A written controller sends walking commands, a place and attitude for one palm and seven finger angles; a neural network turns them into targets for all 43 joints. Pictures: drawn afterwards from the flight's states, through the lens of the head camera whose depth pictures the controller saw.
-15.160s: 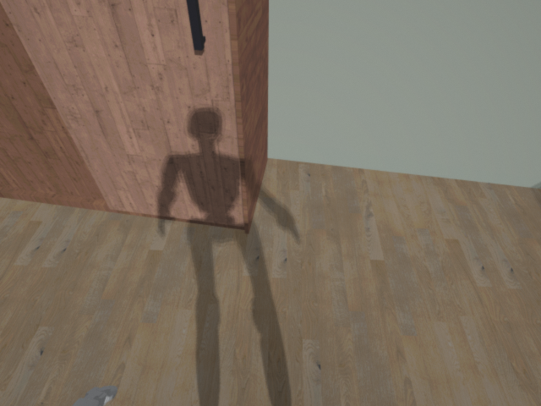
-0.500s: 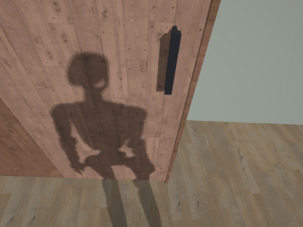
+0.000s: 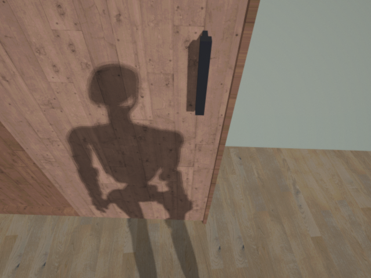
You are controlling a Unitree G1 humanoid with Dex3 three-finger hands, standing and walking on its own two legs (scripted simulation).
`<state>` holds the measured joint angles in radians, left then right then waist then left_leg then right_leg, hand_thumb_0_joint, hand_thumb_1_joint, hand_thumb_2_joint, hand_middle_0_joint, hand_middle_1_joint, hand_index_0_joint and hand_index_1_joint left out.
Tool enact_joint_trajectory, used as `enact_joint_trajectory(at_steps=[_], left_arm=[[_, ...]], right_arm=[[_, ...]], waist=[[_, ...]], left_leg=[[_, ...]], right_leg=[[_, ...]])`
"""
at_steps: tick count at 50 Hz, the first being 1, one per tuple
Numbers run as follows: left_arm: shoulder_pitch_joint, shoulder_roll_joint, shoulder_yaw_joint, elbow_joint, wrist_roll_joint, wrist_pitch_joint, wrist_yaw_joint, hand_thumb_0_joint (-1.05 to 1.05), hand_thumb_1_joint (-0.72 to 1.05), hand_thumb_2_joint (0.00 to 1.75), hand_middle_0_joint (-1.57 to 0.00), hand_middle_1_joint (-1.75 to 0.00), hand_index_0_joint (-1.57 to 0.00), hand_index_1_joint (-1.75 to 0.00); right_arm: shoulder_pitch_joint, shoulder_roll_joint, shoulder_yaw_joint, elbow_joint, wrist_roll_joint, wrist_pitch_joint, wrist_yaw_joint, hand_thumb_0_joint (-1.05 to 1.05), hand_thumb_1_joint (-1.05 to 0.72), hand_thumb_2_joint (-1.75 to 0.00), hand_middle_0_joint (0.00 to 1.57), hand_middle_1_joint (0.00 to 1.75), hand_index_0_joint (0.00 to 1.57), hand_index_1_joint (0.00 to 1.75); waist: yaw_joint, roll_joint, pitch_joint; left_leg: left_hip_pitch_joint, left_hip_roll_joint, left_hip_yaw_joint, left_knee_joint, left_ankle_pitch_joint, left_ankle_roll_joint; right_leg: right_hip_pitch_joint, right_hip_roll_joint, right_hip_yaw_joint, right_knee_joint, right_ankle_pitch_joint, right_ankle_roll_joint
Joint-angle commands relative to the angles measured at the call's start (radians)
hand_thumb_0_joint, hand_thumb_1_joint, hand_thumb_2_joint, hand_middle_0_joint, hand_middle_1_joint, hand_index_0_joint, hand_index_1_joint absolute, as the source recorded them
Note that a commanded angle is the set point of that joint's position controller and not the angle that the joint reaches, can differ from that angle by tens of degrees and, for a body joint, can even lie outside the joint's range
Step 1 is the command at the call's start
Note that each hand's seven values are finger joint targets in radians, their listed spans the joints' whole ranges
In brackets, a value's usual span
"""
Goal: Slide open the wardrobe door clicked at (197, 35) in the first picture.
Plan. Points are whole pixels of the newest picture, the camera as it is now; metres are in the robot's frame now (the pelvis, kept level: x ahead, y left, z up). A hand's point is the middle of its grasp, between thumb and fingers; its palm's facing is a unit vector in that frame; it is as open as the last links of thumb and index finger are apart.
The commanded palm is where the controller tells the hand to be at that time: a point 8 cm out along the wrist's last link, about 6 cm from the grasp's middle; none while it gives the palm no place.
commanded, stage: shuffle to correct the standing spot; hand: right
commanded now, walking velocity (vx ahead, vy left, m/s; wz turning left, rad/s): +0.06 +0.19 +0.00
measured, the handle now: (202, 75) +0.50 -0.01 +0.19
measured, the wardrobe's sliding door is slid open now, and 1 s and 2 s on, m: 0.00 0.00 0.00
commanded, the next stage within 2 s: come to a stop and stand still in 0.70 s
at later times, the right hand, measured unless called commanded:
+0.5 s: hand out of the picture -0.04 -0.11 -0.18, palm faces +0.10 +0.98 -0.16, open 7.4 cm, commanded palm none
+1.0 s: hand out of the picture +0.11 -0.02 -0.19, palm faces +0.00 +0.97 -0.24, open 7.4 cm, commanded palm none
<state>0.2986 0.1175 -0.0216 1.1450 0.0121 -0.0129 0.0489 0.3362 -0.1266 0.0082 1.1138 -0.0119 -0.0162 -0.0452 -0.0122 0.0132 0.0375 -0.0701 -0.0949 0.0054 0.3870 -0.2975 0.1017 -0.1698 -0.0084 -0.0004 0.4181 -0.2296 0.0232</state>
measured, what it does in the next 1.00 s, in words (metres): steps to the left: right foot, then left foot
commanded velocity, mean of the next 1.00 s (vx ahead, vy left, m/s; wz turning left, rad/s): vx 0.01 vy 0.09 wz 0.01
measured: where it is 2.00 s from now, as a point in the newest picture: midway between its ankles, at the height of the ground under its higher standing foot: outside the picture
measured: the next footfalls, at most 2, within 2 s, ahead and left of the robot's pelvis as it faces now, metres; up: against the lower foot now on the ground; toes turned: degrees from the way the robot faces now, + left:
right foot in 0.58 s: +0.07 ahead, -0.04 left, +0.00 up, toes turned -8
left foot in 0.94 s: +0.13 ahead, +0.32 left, +0.00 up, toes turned +3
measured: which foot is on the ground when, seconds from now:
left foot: down 0.00-0.56, up 0.58-0.92, down 0.94-1.00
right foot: down 0.00-0.28, up 0.30-0.56, down 0.58-0.94, up 0.96-1.00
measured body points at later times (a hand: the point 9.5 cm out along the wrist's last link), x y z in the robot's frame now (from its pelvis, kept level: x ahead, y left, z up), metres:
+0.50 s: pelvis +0.02 +0.05 -0.01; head +0.06 +0.04 +0.44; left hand +0.04 +0.29 -0.16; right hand -0.04 -0.16 -0.17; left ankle -0.06 +0.05 -0.74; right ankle +0.00 -0.06 -0.69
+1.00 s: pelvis +0.06 +0.17 -0.02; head +0.12 +0.18 +0.42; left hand +0.08 +0.41 -0.19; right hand +0.11 -0.08 -0.17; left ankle +0.09 +0.32 -0.74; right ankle +0.03 -0.01 -0.73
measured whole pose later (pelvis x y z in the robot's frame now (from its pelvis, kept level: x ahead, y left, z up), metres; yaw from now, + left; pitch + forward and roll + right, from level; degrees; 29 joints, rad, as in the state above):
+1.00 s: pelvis +0.06 +0.17 -0.02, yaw -1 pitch +1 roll +0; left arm 0.24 0.21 0.07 1.01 0.02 0.03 0.02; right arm 0.19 -0.18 -0.04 0.99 -0.04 0.00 -0.01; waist 0.01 -0.04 0.11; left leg -0.39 0.09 0.04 0.68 -0.30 -0.06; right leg -0.36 -0.12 0.02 0.81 -0.54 0.05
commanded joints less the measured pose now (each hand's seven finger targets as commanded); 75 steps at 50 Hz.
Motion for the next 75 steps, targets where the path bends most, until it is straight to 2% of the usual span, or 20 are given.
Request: enact_joint_trajectory(at_steps=[1,9,15,23,26,27,28,30,32,36,43,45,46,47,49,51,62,65,70,75], left_arm=[[0.095,0.099,0.022,-0.01,0.008,-0.005,0.01,0.0,0.9,0.9,-0.2,-0.3,-0.2,-0.3],[0.093,0.178,0.069,-0.042,0.016,0.003,0.025,0.0,0.9,0.9,-0.2,-0.3,-0.2,-0.3],[-0.025,0.09,0.061,-0.095,0.009,0.009,0.03,0.0,0.9,0.9,-0.2,-0.3,-0.2,-0.3],[0.022,0.112,0.08,-0.067,0.003,0.029,0.033,0.0,0.9,0.9,-0.2,-0.3,-0.2,-0.3],[0.324,0.184,0.111,-0.007,-0.001,0.017,0.07,0.0,0.9,0.9,-0.2,-0.3,-0.2,-0.3],[0.484,0.211,0.117,0.033,0.0,0.006,0.078,0.0,0.9,0.9,-0.2,-0.3,-0.2,-0.3],[0.383,0.21,0.087,0.008,-0.001,0.007,0.083,0.0,0.9,0.9,-0.2,-0.3,-0.2,-0.3],[-0.005,0.227,0.077,-0.148,0.009,-0.008,0.046,0.0,0.9,0.9,-0.2,-0.3,-0.2,-0.3],[-0.101,0.182,0.06,-0.168,0.018,-0.035,0.033,0.0,0.9,0.9,-0.2,-0.3,-0.2,-0.3],[-0.002,0.207,0.07,-0.131,0.026,-0.029,0.012,0.0,0.9,0.9,-0.2,-0.3,-0.2,-0.3],[0.016,0.262,0.121,-0.153,0.031,0.016,-0.012,0.0,0.9,0.9,-0.2,-0.3,-0.2,-0.3],[0.015,0.209,0.117,-0.168,0.021,0.018,-0.023,0.0,0.9,0.9,-0.2,-0.3,-0.2,-0.3],[0.055,0.105,0.096,-0.183,0.009,0.021,-0.028,0.0,0.9,0.9,-0.2,-0.3,-0.2,-0.3],[0.048,0.075,0.084,-0.214,-0.002,0.03,-0.023,0.0,0.9,0.9,-0.2,-0.3,-0.2,-0.3],[0.036,0.067,0.086,-0.204,-0.004,0.031,-0.023,0.0,0.9,0.9,-0.2,-0.3,-0.2,-0.3],[0.016,0.127,0.093,-0.187,0.001,0.037,-0.021,0.0,0.9,0.9,-0.2,-0.3,-0.2,-0.3],[0.013,0.095,0.083,-0.19,-0.007,0.036,-0.045,0.0,0.9,0.9,-0.2,-0.3,-0.2,-0.3],[0.021,0.249,0.105,-0.214,0.008,0.025,-0.03,0.0,0.9,0.9,-0.2,-0.3,-0.2,-0.3],[-0.125,0.169,0.074,-0.25,0.015,0.017,-0.018,0.0,0.9,0.9,-0.2,-0.3,-0.2,-0.3],[-0.035,0.155,0.078,-0.199,0.011,0.007,-0.009,0.0,0.9,0.9,-0.2,-0.3,-0.2,-0.3]], right_arm=[[0.104,-0.068,-0.026,-0.017,-0.003,0.006,0.011,0.0,-0.9,-0.9,0.2,0.3,0.2,0.3],[0.117,-0.056,-0.055,-0.064,-0.022,0.031,0.035,0.0,-0.9,-0.9,0.2,0.3,0.2,0.3],[0.25,-0.121,-0.075,-0.038,-0.022,0.029,0.02,0.0,-0.9,-0.9,0.2,0.3,0.2,0.3],[0.147,-0.096,-0.076,-0.102,-0.025,0.029,0.004,0.0,-0.9,-0.9,0.2,0.3,0.2,0.3],[-0.044,-0.164,-0.104,-0.169,-0.014,0.038,0.019,0.0,-0.9,-0.9,0.2,0.3,0.2,0.3],[-0.081,-0.16,-0.099,-0.178,0.007,0.049,0.019,0.0,-0.9,-0.9,0.2,0.3,0.2,0.3],[0.048,-0.108,-0.085,-0.169,0.008,0.049,0.029,0.0,-0.9,-0.9,0.2,0.3,0.2,0.3],[0.119,-0.123,-0.107,-0.187,-0.037,0.073,0.032,0.0,-0.9,-0.9,0.2,0.3,0.2,0.3],[0.054,-0.072,-0.095,-0.189,-0.047,0.075,0.059,0.0,-0.9,-0.9,0.2,0.3,0.2,0.3],[0.056,-0.055,-0.078,-0.151,-0.03,0.087,0.071,0.0,-0.9,-0.9,0.2,0.3,0.2,0.3],[-0.059,-0.087,-0.074,-0.18,-0.01,0.041,0.061,0.0,-0.9,-0.9,0.2,0.3,0.2,0.3],[0.074,-0.167,-0.091,-0.129,-0.013,0.002,0.049,0.0,-0.9,-0.9,0.2,0.3,0.2,0.3],[0.089,-0.278,-0.105,-0.115,-0.024,-0.013,0.032,0.0,-0.9,-0.9,0.2,0.3,0.2,0.3],[0.073,-0.308,-0.099,-0.14,-0.02,-0.01,0.025,0.0,-0.9,-0.9,0.2,0.3,0.2,0.3],[-0.004,-0.283,-0.096,-0.153,-0.03,-0.003,0.022,0.0,-0.9,-0.9,0.2,0.3,0.2,0.3],[-0.014,-0.254,-0.099,-0.145,-0.021,-0.005,0.007,0.0,-0.9,-0.9,0.2,0.3,0.2,0.3],[-0.113,-0.257,-0.111,-0.194,-0.025,0.034,-0.003,0.0,-0.9,-0.9,0.2,0.3,0.2,0.3],[-0.121,-0.129,-0.081,-0.217,-0.007,0.062,0.002,0.0,-0.9,-0.9,0.2,0.3,0.2,0.3],[-0.059,-0.12,-0.079,-0.138,-0.022,0.068,0.013,0.0,-0.9,-0.9,0.2,0.3,0.2,0.3],[-0.064,-0.092,-0.057,-0.13,-0.017,0.055,0.014,0.0,-0.9,-0.9,0.2,0.3,0.2,0.3]], waist=[[0.012,-0.021,0.077],[0.004,-0.117,0.064],[-0.062,0.205,0.053],[0.012,0.1,0.022],[0.189,0.158,-0.022],[0.276,-0.051,-0.125],[0.164,-0.312,-0.152],[-0.01,-0.121,-0.031],[-0.044,-0.197,0.135],[-0.022,-0.192,0.106],[0.028,-0.293,-0.002],[-0.032,-0.09,-0.093],[-0.027,0.25,-0.143],[-0.03,0.329,-0.196],[-0.012,0.201,-0.127],[-0.031,0.416,-0.113],[0.019,0.155,-0.075],[0.037,-0.348,-0.04],[-0.024,-0.114,0.027],[0.012,-0.096,-0.048]], left_leg=[[-0.14,0.143,-0.089,-0.034,0.056,-0.046],[-0.217,0.1,-0.028,0.192,-0.086,-0.054],[0.047,0.344,-0.306,-0.1,0.569,-0.019],[0.094,0.196,-0.089,-0.052,1.027,-0.187],[-0.161,0.072,0.041,0.182,1.352,-0.363],[-0.25,0.059,0.063,0.652,0.933,-0.311],[-0.425,-0.017,-0.076,1.048,-0.258,-0.206],[-0.519,0.1,-0.18,1.101,-0.187,-0.117],[-0.5,0.122,-0.118,1.015,-0.011,-0.143],[-0.462,0.144,-0.007,0.797,0.026,-0.176],[-0.285,0.118,0.125,0.278,-0.059,-0.193],[-0.077,0.158,0.067,0.042,0.178,-0.19],[0.009,0.382,-0.141,0.019,0.465,-0.148],[-0.026,0.499,-0.277,0.012,0.716,-0.066],[-0.079,0.475,-0.199,0.062,0.765,-0.005],[-0.015,0.461,-0.23,0.085,0.903,0.012],[-0.288,0.399,-0.137,0.073,0.263,-0.008],[-0.426,0.139,0.037,0.489,-0.311,-0.146],[-0.373,0.152,-0.032,0.717,-0.102,-0.133],[-0.322,0.16,0.01,0.437,-0.166,-0.147]], right_leg=[[-0.009,-0.116,0.086,-0.04,0.099,-0.061],[-0.103,-0.297,0.314,-0.114,-0.033,-0.19],[-0.42,-0.001,-0.056,0.512,-0.34,-0.034],[-0.377,-0.019,-0.128,0.575,-0.217,-0.025],[0.092,0.033,-0.213,0.109,-0.131,-0.103],[0.287,-0.145,-0.068,-0.102,0.16,-0.169],[0.234,-0.453,0.356,-0.025,0.499,-0.281],[-0.053,-0.556,0.359,-0.111,0.185,-0.304],[-0.336,-0.388,0.24,-0.248,-0.099,-0.201],[-0.227,-0.256,-0.003,-0.147,0.154,-0.146],[-0.093,-0.234,-0.034,0.039,0.256,-0.095],[-0.148,-0.131,-0.081,0.237,0.024,-0.013],[-0.285,-0.054,-0.103,0.395,-0.319,0.022],[-0.264,-0.038,-0.022,0.475,-0.442,0.014],[-0.278,-0.04,-0.02,0.557,-0.382,0.004],[-0.369,-0.04,0.006,0.692,-0.341,0.019],[0.012,0.025,-0.08,0.104,-0.05,0.013],[-0.031,-0.321,0.278,-0.168,0.209,-0.144],[-0.165,-0.206,0.14,-0.176,0.073,-0.173],[0.047,-0.229,0.158,-0.161,0.207,-0.207]])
